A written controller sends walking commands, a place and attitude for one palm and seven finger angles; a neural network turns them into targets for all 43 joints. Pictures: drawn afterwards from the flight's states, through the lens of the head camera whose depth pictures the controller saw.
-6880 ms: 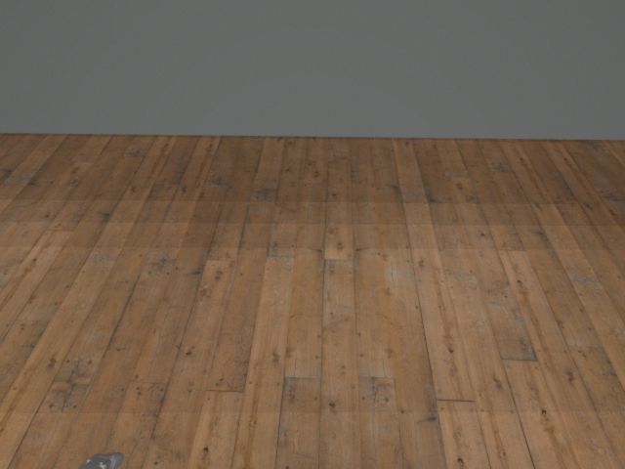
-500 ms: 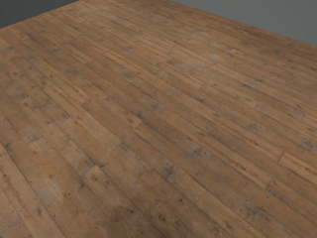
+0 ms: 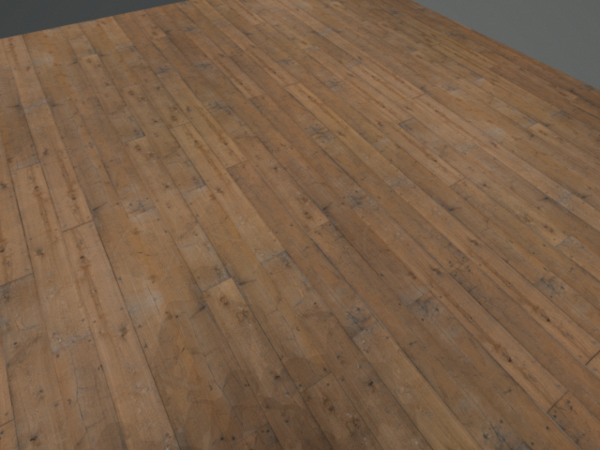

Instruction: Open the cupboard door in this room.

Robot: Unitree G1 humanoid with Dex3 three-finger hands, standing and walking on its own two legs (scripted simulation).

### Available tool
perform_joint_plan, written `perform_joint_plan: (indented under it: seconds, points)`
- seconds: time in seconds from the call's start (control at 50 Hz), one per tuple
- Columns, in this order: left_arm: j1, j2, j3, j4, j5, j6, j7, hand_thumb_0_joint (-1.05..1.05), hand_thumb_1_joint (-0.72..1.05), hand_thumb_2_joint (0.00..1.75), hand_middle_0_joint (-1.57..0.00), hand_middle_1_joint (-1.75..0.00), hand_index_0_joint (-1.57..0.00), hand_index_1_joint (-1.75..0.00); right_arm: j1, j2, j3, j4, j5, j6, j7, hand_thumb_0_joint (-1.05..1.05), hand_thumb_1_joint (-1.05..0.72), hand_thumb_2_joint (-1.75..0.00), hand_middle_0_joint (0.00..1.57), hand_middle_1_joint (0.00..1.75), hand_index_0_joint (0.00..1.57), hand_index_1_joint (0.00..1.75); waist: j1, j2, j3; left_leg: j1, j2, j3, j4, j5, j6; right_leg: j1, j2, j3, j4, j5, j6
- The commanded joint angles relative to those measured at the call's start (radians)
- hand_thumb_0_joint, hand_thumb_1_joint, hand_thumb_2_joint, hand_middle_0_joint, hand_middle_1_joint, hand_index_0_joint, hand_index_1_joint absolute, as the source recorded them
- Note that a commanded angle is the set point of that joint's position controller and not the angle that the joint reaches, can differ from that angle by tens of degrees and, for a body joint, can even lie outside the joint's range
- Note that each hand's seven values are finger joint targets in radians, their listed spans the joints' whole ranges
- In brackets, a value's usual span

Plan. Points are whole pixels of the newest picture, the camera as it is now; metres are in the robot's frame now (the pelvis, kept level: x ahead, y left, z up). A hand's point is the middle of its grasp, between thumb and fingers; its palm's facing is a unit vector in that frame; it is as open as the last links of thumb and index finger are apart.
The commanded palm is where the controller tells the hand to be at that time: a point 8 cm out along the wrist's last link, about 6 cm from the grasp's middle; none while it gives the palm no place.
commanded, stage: turn or walk to find it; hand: left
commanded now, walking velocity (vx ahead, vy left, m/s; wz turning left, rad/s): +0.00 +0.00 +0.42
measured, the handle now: out of the picture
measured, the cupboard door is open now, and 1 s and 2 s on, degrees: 0 0 0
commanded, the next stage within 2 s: none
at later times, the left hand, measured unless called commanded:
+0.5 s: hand out of the picture +0.04 +0.20 -0.14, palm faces +0.19 -0.94 -0.27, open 7.4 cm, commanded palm none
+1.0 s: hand out of the picture -0.12 +0.24 -0.16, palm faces +0.42 -0.87 -0.25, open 7.4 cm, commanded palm none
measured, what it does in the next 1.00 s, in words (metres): steps on the spot, turning left: right foot, then left foot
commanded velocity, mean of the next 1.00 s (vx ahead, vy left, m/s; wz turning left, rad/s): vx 0.00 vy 0.00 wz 0.42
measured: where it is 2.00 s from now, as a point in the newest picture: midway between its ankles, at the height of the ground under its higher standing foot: outside the picture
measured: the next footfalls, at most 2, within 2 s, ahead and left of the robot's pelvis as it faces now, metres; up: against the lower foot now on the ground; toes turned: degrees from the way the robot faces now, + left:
right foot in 0.44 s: +0.02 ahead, -0.12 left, +0.00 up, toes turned +5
left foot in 0.82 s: -0.07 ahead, +0.13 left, +0.00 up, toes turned +24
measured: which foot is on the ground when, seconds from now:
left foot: down 0.00-0.44, up 0.46-0.80, down 0.82-1.00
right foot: down 0.00-0.00, up 0.02-0.42, down 0.44-0.82, up 0.84-1.00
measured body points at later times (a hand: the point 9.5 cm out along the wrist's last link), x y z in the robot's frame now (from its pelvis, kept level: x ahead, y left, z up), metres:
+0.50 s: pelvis -0.04 -0.01 +0.01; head -0.01 -0.04 +0.46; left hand +0.03 +0.25 -0.11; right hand +0.06 -0.25 -0.15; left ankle -0.02 +0.11 -0.70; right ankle -0.02 -0.12 -0.73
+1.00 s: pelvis -0.07 +0.03 +0.01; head -0.05 +0.06 +0.46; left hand -0.14 +0.29 -0.14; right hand +0.10 -0.17 -0.12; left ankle -0.11 +0.12 -0.73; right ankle -0.04 -0.12 -0.65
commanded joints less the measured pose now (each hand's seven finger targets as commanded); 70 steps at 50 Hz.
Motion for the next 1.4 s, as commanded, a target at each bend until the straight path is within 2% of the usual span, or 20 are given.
perform_joint_plan:
  seconds: [0.0,0.1,0.28,0.36,0.38,0.42,0.44,0.52,0.68,0.76,0.78,0.8,0.82,0.94,1.08,1.2,1.22,1.26,1.32,1.38]
  points:
    - [-0.085,0.101,0.015,-0.111,-0.003,0.015,0.018,0.0,0.9,0.9,-0.2,-0.3,-0.2,-0.3,0.151,-0.247,-0.047,-0.033,-0.004,-0.033,-0.024,0.0,-0.9,-0.9,0.2,0.3,0.2,0.3,-0.097,0.311,-0.127,0.159,0.381,-0.425,-0.283,0.45,0.187,-0.257,0.034,0.173,0.402,-0.316,0.037]
    - [-0.041,0.094,0.023,-0.051,-0.008,0.006,-0.004,0.0,0.9,0.9,-0.2,-0.3,-0.2,-0.3,-0.004,-0.168,-0.02,-0.07,-0.001,-0.042,-0.037,0.0,-0.9,-0.9,0.2,0.3,0.2,0.3,-0.02,0.172,-0.087,0.11,0.221,-0.245,-0.268,0.405,0.156,-0.242,0.051,0.204,0.436,-0.098,0.045]
    - [-0.094,0.07,0.016,-0.091,-0.014,0.003,0.007,0.0,0.9,0.9,-0.2,-0.3,-0.2,-0.3,0.047,-0.176,-0.037,-0.068,-0.01,-0.028,-0.032,0.0,-0.9,-0.9,0.2,0.3,0.2,0.3,-0.053,0.174,-0.104,0.108,0.213,-0.363,-0.248,0.394,0.179,-0.137,0.107,0.207,0.17,-0.134,0.039]
    - [-0.006,0.079,0.018,-0.075,-0.018,-0.01,0.013,0.0,0.9,0.9,-0.2,-0.3,-0.2,-0.3,0.017,-0.169,-0.042,-0.083,-0.005,-0.023,-0.026,0.0,-0.9,-0.9,0.2,0.3,0.2,0.3,-0.006,0.159,-0.137,0.009,0.161,-0.38,-0.182,0.362,0.139,0.062,0.134,0.188,-0.112,0.024,0.027]
    - [0.026,0.099,0.022,-0.068,-0.016,-0.019,0.017,0.0,0.9,0.9,-0.2,-0.3,-0.2,-0.3,0.013,-0.15,-0.041,-0.09,0.001,-0.023,-0.023,0.0,-0.9,-0.9,0.2,0.3,0.2,0.3,0.012,0.105,-0.143,-0.065,0.118,-0.352,-0.128,0.279,0.097,0.168,0.105,0.207,-0.25,0.109,0.02]
    - [0.034,0.235,0.047,-0.083,0.006,-0.029,0.026,0.0,0.9,0.9,-0.2,-0.3,-0.2,-0.3,-0.001,-0.058,-0.026,-0.132,0.007,-0.023,-0.013,0.0,-0.9,-0.9,0.2,0.3,0.2,0.3,0.031,-0.261,-0.095,-0.342,-0.093,-0.114,0.223,-0.217,-0.022,0.242,-0.281,0.567,-0.391,0.125,-0.146]
    - [0.01,0.221,0.05,-0.1,-0.004,-0.03,0.028,0.0,0.9,0.9,-0.2,-0.3,-0.2,-0.3,-0.011,-0.115,-0.043,-0.122,-0.006,-0.003,-0.014,0.0,-0.9,-0.9,0.2,0.3,0.2,0.3,0.035,-0.236,-0.078,-0.3,-0.048,-0.162,0.413,-0.249,-0.017,0.08,-0.311,0.57,-0.425,0.029,-0.195]
    - [-0.152,0.137,0.025,-0.134,-0.001,-0.032,0.026,0.0,0.9,0.9,-0.2,-0.3,-0.2,-0.3,0.078,-0.08,-0.041,-0.058,-0.008,0.014,0.003,0.0,-0.9,-0.9,0.2,0.3,0.2,0.3,-0.061,-0.113,-0.008,-0.278,-0.005,-0.114,0.619,-0.071,-0.041,-0.013,-0.141,0.291,-0.369,0.099,-0.133]
    - [0.016,0.201,0.043,-0.066,0.009,-0.028,0.02,0.0,0.9,0.9,-0.2,-0.3,-0.2,-0.3,-0.04,-0.055,-0.015,-0.084,0.007,-0.003,-0.001,0.0,-0.9,-0.9,0.2,0.3,0.2,0.3,0.034,-0.177,-0.07,-0.179,0.002,-0.014,0.25,-0.175,-0.058,0.147,-0.187,0.238,-0.262,0.408,-0.172]
    - [-0.018,0.205,0.049,-0.058,-0.001,-0.016,0.017,0.0,0.9,0.9,-0.2,-0.3,-0.2,-0.3,0.068,-0.07,-0.012,-0.056,0.008,-0.022,-0.008,0.0,-0.9,-0.9,0.2,0.3,0.2,0.3,-0.026,-0.148,-0.134,0.034,-0.009,0.018,-0.093,0.03,-0.041,0.105,-0.159,0.154,-0.104,0.416,-0.092]
    - [-0.01,0.176,0.043,-0.067,-0.012,-0.008,0.013,0.0,0.9,0.9,-0.2,-0.3,-0.2,-0.3,0.098,-0.117,-0.023,-0.051,0.006,-0.031,-0.007,0.0,-0.9,-0.9,0.2,0.3,0.2,0.3,-0.045,-0.012,-0.156,0.165,0.048,-0.053,-0.191,0.153,-0.017,-0.007,-0.114,0.104,0.016,0.292,-0.036]
    - [-0.003,0.109,0.032,-0.094,-0.016,-0.002,0.007,0.0,0.9,0.9,-0.2,-0.3,-0.2,-0.3,0.116,-0.211,-0.044,-0.062,-0.002,-0.038,-0.009,0.0,-0.9,-0.9,0.2,0.3,0.2,0.3,-0.053,0.28,-0.157,0.265,0.284,-0.364,-0.244,0.398,0.077,-0.243,0.012,0.06,0.216,-0.083,0.035]
    - [-0.056,0.089,0.017,-0.125,-0.007,0.002,0.007,0.0,0.9,0.9,-0.2,-0.3,-0.2,-0.3,0.161,-0.264,-0.053,-0.055,-0.003,-0.031,-0.013,0.0,-0.9,-0.9,0.2,0.3,0.2,0.3,-0.084,0.304,-0.144,0.204,0.395,-0.434,-0.26,0.514,0.178,-0.28,0.046,0.12,0.36,-0.32,0.039]
    - [-0.067,0.098,0.026,-0.056,-0.008,0.006,-0.003,0.0,0.9,0.9,-0.2,-0.3,-0.2,-0.3,0.038,-0.16,-0.019,-0.066,-0.002,-0.048,-0.041,0.0,-0.9,-0.9,0.2,0.3,0.2,0.3,-0.029,0.17,-0.099,0.142,0.209,-0.26,-0.254,0.515,0.144,-0.266,0.057,0.217,0.473,-0.079,0.047]
    - [-0.112,0.081,0.017,-0.088,-0.014,0.007,0.006,0.0,0.9,0.9,-0.2,-0.3,-0.2,-0.3,0.07,-0.173,-0.032,-0.064,-0.006,-0.035,-0.036,0.0,-0.9,-0.9,0.2,0.3,0.2,0.3,-0.056,0.162,-0.098,0.157,0.219,-0.343,-0.246,0.464,0.178,-0.216,0.091,0.22,0.283,-0.127,0.052]
    - [0.004,0.086,0.018,-0.074,-0.018,-0.015,0.012,0.0,0.9,0.9,-0.2,-0.3,-0.2,-0.3,0.012,-0.167,-0.041,-0.086,-0.004,-0.024,-0.028,0.0,-0.9,-0.9,0.2,0.3,0.2,0.3,0.001,0.14,-0.134,0.015,0.153,-0.361,-0.145,0.415,0.127,0.067,0.133,0.19,-0.134,0.053,0.03]
    - [0.036,0.112,0.023,-0.07,-0.014,-0.025,0.016,0.0,0.9,0.9,-0.2,-0.3,-0.2,-0.3,0.014,-0.142,-0.038,-0.09,0.003,-0.026,-0.024,0.0,-0.9,-0.9,0.2,0.3,0.2,0.3,0.014,0.083,-0.149,-0.062,0.104,-0.33,-0.085,0.309,0.081,0.179,0.087,0.224,-0.264,0.137,0.02]
    - [0.046,0.243,0.045,-0.085,0.003,-0.034,0.023,0.0,0.9,0.9,-0.2,-0.3,-0.2,-0.3,0.012,-0.07,-0.028,-0.13,0.006,-0.025,-0.017,0.0,-0.9,-0.9,0.2,0.3,0.2,0.3,0.029,-0.245,-0.119,-0.312,-0.09,-0.124,0.295,-0.273,-0.024,0.225,-0.309,0.569,-0.357,0.285,-0.164]
    - [-0.07,0.159,0.033,-0.11,-0.006,-0.035,0.026,0.0,0.9,0.9,-0.2,-0.3,-0.2,-0.3,0.011,-0.1,-0.041,-0.081,-0.004,0.004,-0.01,0.0,-0.9,-0.9,0.2,0.3,0.2,0.3,-0.022,-0.104,-0.018,-0.304,-0.016,-0.164,0.603,-0.158,-0.027,0.047,-0.205,0.426,-0.358,0.227,-0.174]
    - [-0.075,0.127,0.019,-0.114,-0.006,-0.044,0.023,0.0,0.9,0.9,-0.2,-0.3,-0.2,-0.3,0.06,-0.081,-0.034,-0.052,-0.005,0.011,-0.001,0.0,-0.9,-0.9,0.2,0.3,0.2,0.3,-0.036,-0.116,-0.035,-0.294,-0.005,-0.123,0.631,-0.063,-0.056,0.082,-0.137,0.276,-0.33,0.306,-0.141]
